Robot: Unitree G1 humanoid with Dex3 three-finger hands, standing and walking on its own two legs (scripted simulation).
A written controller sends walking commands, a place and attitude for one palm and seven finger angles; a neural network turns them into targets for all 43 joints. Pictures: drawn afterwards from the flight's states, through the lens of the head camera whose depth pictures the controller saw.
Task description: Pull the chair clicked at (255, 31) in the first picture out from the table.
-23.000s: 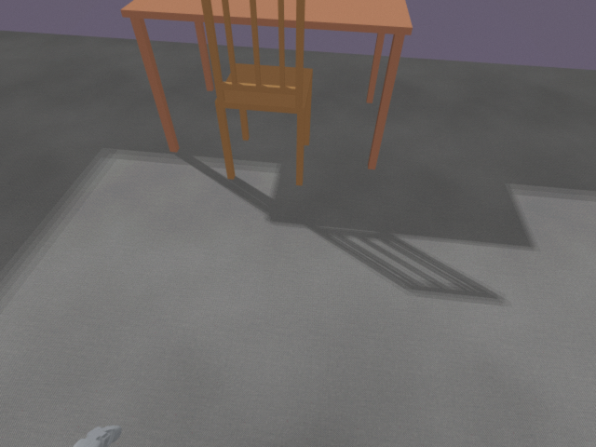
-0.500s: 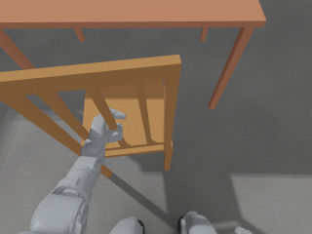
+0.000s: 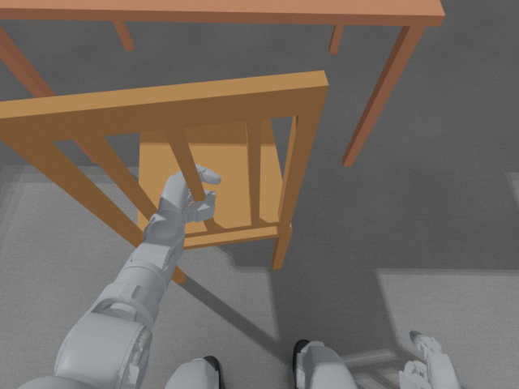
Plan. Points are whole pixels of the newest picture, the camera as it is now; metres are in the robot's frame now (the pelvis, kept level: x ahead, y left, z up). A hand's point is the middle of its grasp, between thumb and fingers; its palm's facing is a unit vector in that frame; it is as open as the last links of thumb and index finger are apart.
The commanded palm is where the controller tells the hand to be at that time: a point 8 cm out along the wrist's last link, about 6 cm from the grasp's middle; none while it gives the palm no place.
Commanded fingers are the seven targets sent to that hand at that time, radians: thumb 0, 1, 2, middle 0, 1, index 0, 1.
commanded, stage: step backward, pulling the chair out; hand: left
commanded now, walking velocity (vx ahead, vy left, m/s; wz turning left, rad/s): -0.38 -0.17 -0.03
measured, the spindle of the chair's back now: (197, 190) +0.42 +0.12 -0.05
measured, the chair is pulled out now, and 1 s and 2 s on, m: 0.31 0.46 0.58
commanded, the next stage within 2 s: stop walking, hand still on the chair in 1.02 s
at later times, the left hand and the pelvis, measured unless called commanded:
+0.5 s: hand (206, 241) +0.33 +0.09 -0.06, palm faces -0.12 -0.98 -0.18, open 5.2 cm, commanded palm +0.31 +0.14 -0.06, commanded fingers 0.00 0.90 0.90 -0.50 -1.45 -0.50 -1.45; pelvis -0.06 +0.02 +0.00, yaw +0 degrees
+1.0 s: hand (202, 300) +0.23 +0.09 -0.05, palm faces -0.12 -0.98 -0.18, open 5.2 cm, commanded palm +0.23 +0.15 -0.07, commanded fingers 0.00 0.90 0.90 -0.50 -1.45 -0.50 -1.45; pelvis -0.15 +0.02 +0.00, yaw +0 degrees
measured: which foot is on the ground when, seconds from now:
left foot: down 0.00-0.16, up 0.18-0.42, down 0.44-0.68, up 0.70-0.98, down 1.00-1.00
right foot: down 0.00-0.48, up 0.50-0.62, down 0.64-1.00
